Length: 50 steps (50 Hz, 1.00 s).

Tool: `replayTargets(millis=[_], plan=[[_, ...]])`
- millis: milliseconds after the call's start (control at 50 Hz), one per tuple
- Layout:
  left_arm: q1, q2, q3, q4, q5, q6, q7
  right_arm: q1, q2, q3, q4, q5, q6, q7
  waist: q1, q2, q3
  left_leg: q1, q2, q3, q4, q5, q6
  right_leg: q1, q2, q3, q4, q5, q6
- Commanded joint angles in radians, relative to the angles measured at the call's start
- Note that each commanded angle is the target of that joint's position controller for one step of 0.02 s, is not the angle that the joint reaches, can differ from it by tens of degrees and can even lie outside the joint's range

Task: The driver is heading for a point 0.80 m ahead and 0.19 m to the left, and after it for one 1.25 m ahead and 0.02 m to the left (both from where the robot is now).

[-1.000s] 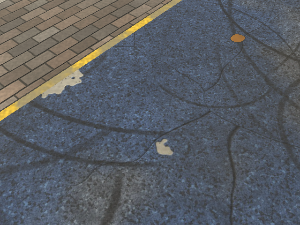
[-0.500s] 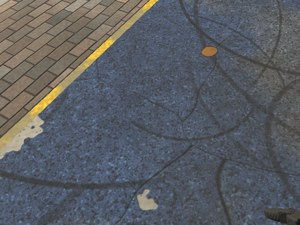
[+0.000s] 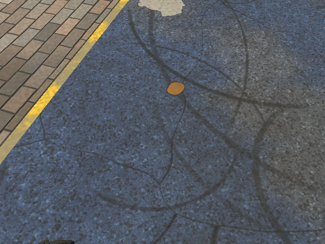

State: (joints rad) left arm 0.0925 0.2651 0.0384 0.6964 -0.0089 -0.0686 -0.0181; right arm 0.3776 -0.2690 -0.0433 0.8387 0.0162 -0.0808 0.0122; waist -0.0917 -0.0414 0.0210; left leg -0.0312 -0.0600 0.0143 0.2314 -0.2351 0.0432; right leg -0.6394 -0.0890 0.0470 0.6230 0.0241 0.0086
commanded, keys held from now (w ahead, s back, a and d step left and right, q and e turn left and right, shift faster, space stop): w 0.02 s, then w+q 0.90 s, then w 0.08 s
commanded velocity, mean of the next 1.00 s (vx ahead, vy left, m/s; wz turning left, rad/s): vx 0.50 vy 0.00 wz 0.43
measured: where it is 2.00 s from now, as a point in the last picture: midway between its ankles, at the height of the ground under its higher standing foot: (92, 132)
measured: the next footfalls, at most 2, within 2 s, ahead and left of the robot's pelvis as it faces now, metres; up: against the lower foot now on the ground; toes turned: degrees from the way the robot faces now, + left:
right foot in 0.14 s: +0.25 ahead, -0.14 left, +0.00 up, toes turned +1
left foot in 0.66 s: +0.49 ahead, +0.16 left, +0.00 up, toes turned +21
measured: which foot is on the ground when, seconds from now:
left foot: down 0.00-0.14, up 0.16-0.64, down 0.66-1.00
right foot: up 0.00-0.12, down 0.14-0.66, up 0.68-1.00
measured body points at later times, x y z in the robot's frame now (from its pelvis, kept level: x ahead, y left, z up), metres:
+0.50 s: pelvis +0.27 -0.03 +0.00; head +0.29 -0.02 +0.45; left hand +0.25 +0.26 -0.13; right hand +0.49 -0.25 -0.10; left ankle +0.40 +0.16 -0.69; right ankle +0.21 -0.14 -0.75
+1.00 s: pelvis +0.53 +0.09 +0.00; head +0.55 +0.12 +0.45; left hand +0.60 +0.41 -0.09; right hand +0.72 -0.13 -0.10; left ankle +0.45 +0.14 -0.75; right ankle +0.77 +0.01 -0.69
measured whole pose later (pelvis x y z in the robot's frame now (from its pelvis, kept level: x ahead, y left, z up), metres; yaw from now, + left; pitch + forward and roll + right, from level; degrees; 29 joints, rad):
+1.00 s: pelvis +0.53 +0.09 +0.00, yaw +29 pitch +2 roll +0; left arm 0.04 0.29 0.05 0.72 0.01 -0.09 -0.01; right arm 0.34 -0.28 -0.07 0.72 0.02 -0.05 -0.01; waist -0.07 -0.04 0.03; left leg -0.14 -0.11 -0.12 0.35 -0.24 0.08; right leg -0.64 -0.07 0.09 0.64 0.03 0.06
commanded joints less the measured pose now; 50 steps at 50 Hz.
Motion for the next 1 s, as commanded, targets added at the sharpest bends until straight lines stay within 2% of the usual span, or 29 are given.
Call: replayTargets(millis=[20,80,100,120,140,160,180,200,220,240,280,300,360,460,560,600,620,640,660,680,700,720,740,760,780,820,880,940,1000], plan=[[-0.133,0.057,0.011,-0.103,-0.008,-0.024,-0.015,0.032,-0.175,-0.042,-0.027,0.006,0.002,-0.008,-0.002,0.112,0.034,0.000,0.277,-0.139,-0.048,0.294,0.147,0.027,0.034,-0.028,-0.076,0.022,-0.015],[-0.111,0.090,0.024,-0.110,-0.005,-0.036,-0.025,0.035,-0.193,-0.048,-0.012,0.010,0.020,-0.016,0.042,0.126,0.022,0.054,0.304,-0.182,0.038,0.408,0.124,0.112,0.058,-0.025,-0.137,-0.082,-0.049],[-0.030,0.114,0.038,-0.089,-0.002,-0.040,-0.021,0.012,-0.204,-0.050,-0.016,0.011,0.025,-0.019,0.096,0.129,-0.022,0.039,0.283,-0.167,0.123,0.536,0.107,0.240,0.081,-0.045,-0.173,-0.087,-0.068],[0.114,0.162,0.062,-0.048,0.005,-0.041,-0.012,0.002,-0.187,-0.042,-0.022,0.006,0.025,-0.020,0.165,0.113,-0.121,-0.031,0.230,-0.133,0.286,0.583,0.079,0.469,0.071,-0.043,-0.173,-0.058,-0.098],[0.302,0.239,0.083,-0.021,0.022,-0.038,0.001,-0.012,-0.126,-0.018,-0.057,-0.019,0.020,-0.020,0.238,0.011,-0.287,-0.238,0.161,-0.090,0.590,0.330,0.039,0.784,-0.120,0.147,-0.122,-0.022,-0.165],[0.340,0.296,0.094,-0.001,0.023,-0.027,0.000,0.137,-0.014,0.015,-0.067,-0.005,0.001,-0.015,0.170,-0.257,-0.420,-0.605,0.016,-0.059,0.914,-0.321,-0.018,1.080,-0.345,0.568,-0.203,-0.187,-0.312],[0.343,0.193,0.071,-0.004,0.013,-0.021,0.002,0.085,-0.127,-0.012,-0.047,0.019,-0.008,-0.014,0.214,-0.158,-0.376,-0.707,0.061,-0.157,1.032,-0.346,-0.020,1.024,-0.322,0.618,-0.273,-0.341,-0.296],[0.282,0.153,0.056,-0.003,0.007,-0.022,0.006,-0.007,-0.172,-0.029,-0.074,0.032,-0.011,-0.013,0.209,-0.109,-0.222,-0.757,0.102,-0.141,1.049,-0.255,-0.018,0.896,-0.288,0.460,-0.298,-0.323,-0.251],[0.216,0.130,0.047,-0.003,0.011,-0.024,0.006,-0.053,-0.160,-0.029,-0.082,0.024,-0.009,-0.016,0.178,-0.053,-0.148,-0.726,0.142,-0.120,1.018,-0.170,-0.024,0.764,-0.245,0.352,-0.330,-0.254,-0.227],[0.165,0.102,0.040,-0.001,0.014,-0.027,0.003,-0.075,-0.149,-0.033,-0.087,0.012,-0.001,-0.018,0.150,-0.049,-0.088,-0.696,0.165,-0.118,0.974,-0.117,-0.030,0.658,-0.211,0.271,-0.368,-0.195,-0.216],[0.116,0.082,0.039,0.011,0.023,-0.041,0.000,-0.039,-0.107,-0.033,-0.079,0.015,0.026,-0.016,0.099,-0.073,-0.051,-0.603,0.194,-0.120,0.937,-0.057,-0.038,0.532,-0.178,0.156,-0.439,-0.128,-0.207],[0.107,0.086,0.042,0.020,0.021,-0.048,0.000,-0.037,-0.087,-0.031,-0.082,0.016,0.037,-0.016,0.087,-0.060,-0.036,-0.597,0.199,-0.117,0.924,-0.046,-0.044,0.501,-0.179,0.113,-0.462,-0.084,-0.212],[0.107,0.117,0.055,0.050,0.024,-0.057,0.008,-0.089,-0.074,-0.031,-0.112,0.007,0.053,-0.016,0.079,-0.024,0.002,-0.653,0.206,-0.127,0.835,0.059,-0.060,0.489,-0.180,0.004,-0.495,0.014,-0.216],[0.140,0.159,0.066,0.083,0.018,-0.042,0.024,-0.238,-0.047,-0.017,-0.160,0.005,0.041,0.015,0.131,0.003,0.039,-0.624,0.186,-0.053,0.549,0.283,-0.044,0.530,-0.154,-0.155,-0.505,0.046,-0.182],[0.204,0.200,0.081,0.124,-0.008,-0.008,0.028,-0.355,-0.062,-0.019,-0.232,0.005,0.045,0.042,0.160,0.003,0.071,-0.656,0.159,0.007,0.420,0.187,0.007,0.703,-0.206,-0.208,-0.432,0.146,-0.152],[0.190,0.228,0.089,0.123,-0.016,0.006,0.033,-0.325,-0.090,-0.034,-0.245,0.002,0.050,0.047,0.123,-0.028,0.028,-0.565,0.103,0.063,0.410,0.083,0.045,0.743,-0.207,-0.239,-0.315,0.441,-0.128],[0.181,0.241,0.093,0.120,-0.020,0.015,0.036,-0.255,-0.115,-0.049,-0.234,0.002,0.054,0.046,0.079,-0.043,-0.020,-0.464,0.061,0.093,0.408,0.038,0.068,0.743,-0.199,-0.255,-0.198,0.594,-0.115],[0.163,0.238,0.090,0.115,-0.024,0.023,0.039,-0.114,-0.156,-0.076,-0.200,0.006,0.055,0.039,-0.005,-0.028,-0.092,-0.270,0.012,0.110,0.350,0.075,0.101,0.688,-0.166,-0.284,-0.005,0.639,-0.088],[0.176,0.208,0.076,0.104,-0.008,0.019,0.043,0.059,-0.233,-0.114,-0.155,0.009,0.064,0.021,-0.080,0.041,-0.184,0.036,0.045,-0.003,0.321,0.109,0.148,0.476,-0.125,-0.288,0.277,0.427,-0.042],[0.273,0.052,0.027,0.047,0.038,-0.006,0.028,0.040,-0.358,-0.133,-0.156,0.019,0.060,0.009,0.042,0.331,-0.247,0.379,0.314,-0.553,0.252,0.003,0.331,-0.002,0.072,-0.235,0.649,-0.515,0.028],[0.193,0.110,0.028,0.036,0.004,-0.047,0.014,0.070,-0.291,-0.109,-0.197,0.009,0.043,0.015,-0.021,0.224,-0.411,0.454,0.404,-0.866,0.079,-0.165,0.400,-0.125,0.121,0.020,0.782,-0.634,0.019],[0.081,0.170,0.044,0.004,-0.038,-0.069,0.005,0.038,-0.228,-0.090,-0.187,-0.002,0.028,0.019,-0.042,0.157,-0.270,0.373,0.378,-0.728,0.050,-0.112,0.336,-0.212,0.069,0.044,0.774,-0.538,-0.008],[0.062,0.155,0.037,-0.003,-0.031,-0.080,0.009,-0.016,-0.201,-0.082,-0.190,0.001,0.020,0.018,-0.002,0.097,-0.180,0.231,0.336,-0.604,0.056,-0.032,0.299,-0.190,0.025,0.039,0.691,-0.449,-0.024],[0.066,0.156,0.041,0.010,-0.004,-0.080,0.016,-0.090,-0.165,-0.070,-0.202,0.000,0.020,0.016,0.044,0.058,-0.116,0.085,0.296,-0.502,0.052,0.082,0.270,-0.121,-0.008,0.038,0.599,-0.397,-0.019],[0.087,0.167,0.049,0.018,0.010,-0.071,0.018,-0.135,-0.140,-0.060,-0.221,-0.012,0.019,0.011,0.082,0.076,-0.095,-0.018,0.268,-0.437,0.034,0.179,0.259,-0.041,-0.030,0.046,0.545,-0.360,-0.014],[0.108,0.151,0.050,0.018,0.019,-0.047,0.016,-0.154,-0.143,-0.060,-0.232,-0.013,0.017,0.004,0.110,0.079,-0.080,-0.116,0.242,-0.385,0.003,0.280,0.264,0.022,-0.028,0.031,0.469,-0.329,0.013],[0.034,0.109,0.036,-0.007,0.027,-0.029,0.020,-0.116,-0.181,-0.071,-0.217,-0.005,0.015,-0.016,0.096,0.074,-0.040,-0.199,0.201,-0.298,-0.013,0.331,0.248,0.027,-0.002,0.007,0.286,-0.195,0.055],[-0.070,0.079,0.021,-0.029,0.020,-0.033,0.010,-0.081,-0.182,-0.072,-0.200,0.001,0.022,-0.027,0.052,0.109,-0.023,-0.231,0.151,-0.245,-0.003,0.223,0.196,0.092,0.041,-0.001,0.047,0.014,0.064],[-0.136,0.086,0.018,-0.045,0.006,-0.043,-0.005,-0.020,-0.174,-0.068,-0.165,0.003,0.022,-0.026,0.013,0.125,-0.013,-0.199,0.179,-0.270,0.012,0.151,0.177,0.139,0.056,0.000,-0.054,0.109,0.051]])
Over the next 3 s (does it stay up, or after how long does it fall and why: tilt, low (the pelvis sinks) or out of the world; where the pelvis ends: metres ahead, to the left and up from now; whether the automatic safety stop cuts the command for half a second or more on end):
stays up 1.40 0.26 -0.01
